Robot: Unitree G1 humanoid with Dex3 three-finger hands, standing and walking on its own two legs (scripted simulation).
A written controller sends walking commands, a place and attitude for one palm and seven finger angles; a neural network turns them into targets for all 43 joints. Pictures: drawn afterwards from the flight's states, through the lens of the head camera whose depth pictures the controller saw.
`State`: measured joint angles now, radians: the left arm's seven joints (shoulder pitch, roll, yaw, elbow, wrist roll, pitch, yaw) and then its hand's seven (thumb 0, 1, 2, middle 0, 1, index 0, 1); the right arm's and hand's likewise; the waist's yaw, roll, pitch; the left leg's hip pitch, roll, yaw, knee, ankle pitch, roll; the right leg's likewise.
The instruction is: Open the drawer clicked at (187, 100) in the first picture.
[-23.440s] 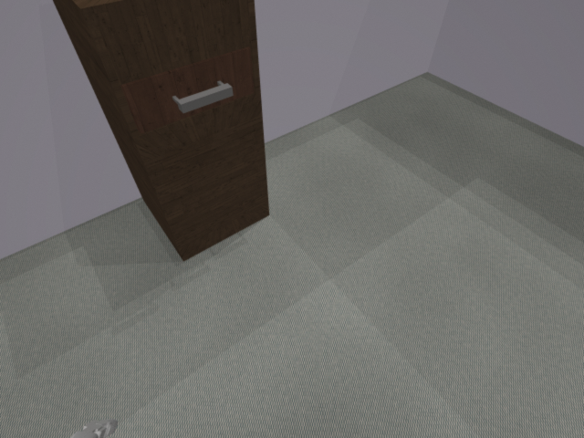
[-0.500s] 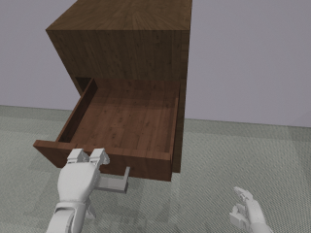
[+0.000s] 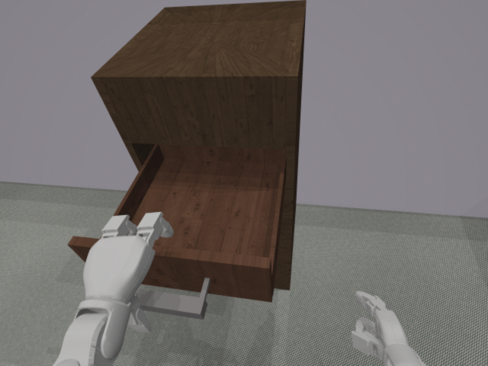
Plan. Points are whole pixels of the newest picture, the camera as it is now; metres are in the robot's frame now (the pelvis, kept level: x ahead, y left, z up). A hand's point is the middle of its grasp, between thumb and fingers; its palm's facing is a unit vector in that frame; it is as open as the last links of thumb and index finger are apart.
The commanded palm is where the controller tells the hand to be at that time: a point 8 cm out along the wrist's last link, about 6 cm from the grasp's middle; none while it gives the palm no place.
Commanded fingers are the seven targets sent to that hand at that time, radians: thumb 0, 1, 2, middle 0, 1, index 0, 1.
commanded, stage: lift the hand off the handle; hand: left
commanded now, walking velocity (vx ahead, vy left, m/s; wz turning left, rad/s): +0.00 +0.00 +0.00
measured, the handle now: (166, 290) +0.25 +0.21 -0.06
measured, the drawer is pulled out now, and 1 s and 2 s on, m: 0.30 0.30 0.30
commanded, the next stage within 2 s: draw the hand back to the body in 0.26 s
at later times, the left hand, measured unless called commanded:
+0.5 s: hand (126, 268) +0.22 +0.21 +0.10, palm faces +0.08 -0.12 -0.99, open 13.8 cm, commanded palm +0.18 +0.22 +0.15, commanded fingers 0.00 -0.50 0.30 -0.30 -1.20 -0.30 -1.20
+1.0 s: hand (93, 275) +0.19 +0.24 +0.11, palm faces +0.10 -0.26 -0.96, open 13.8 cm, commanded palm +0.16 +0.25 +0.17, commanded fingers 0.00 -0.40 0.34 -0.29 -1.13 -0.29 -1.13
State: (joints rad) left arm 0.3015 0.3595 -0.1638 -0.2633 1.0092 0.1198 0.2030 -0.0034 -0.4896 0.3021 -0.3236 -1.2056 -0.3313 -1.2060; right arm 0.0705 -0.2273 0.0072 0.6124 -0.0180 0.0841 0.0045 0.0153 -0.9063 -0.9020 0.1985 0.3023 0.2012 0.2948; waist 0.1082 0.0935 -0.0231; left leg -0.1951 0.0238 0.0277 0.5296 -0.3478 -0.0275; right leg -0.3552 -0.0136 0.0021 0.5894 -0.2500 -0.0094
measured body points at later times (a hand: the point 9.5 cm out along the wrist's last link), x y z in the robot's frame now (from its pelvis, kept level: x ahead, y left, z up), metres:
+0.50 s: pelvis -0.01 +0.01 +0.01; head +0.00 -0.04 +0.46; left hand +0.21 +0.21 +0.15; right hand +0.22 -0.19 -0.09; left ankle -0.04 +0.14 -0.73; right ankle +0.04 -0.11 -0.73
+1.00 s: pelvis +0.00 +0.01 +0.01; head +0.00 -0.03 +0.46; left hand +0.18 +0.25 +0.17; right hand +0.23 -0.19 -0.08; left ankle -0.04 +0.14 -0.73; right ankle +0.04 -0.11 -0.73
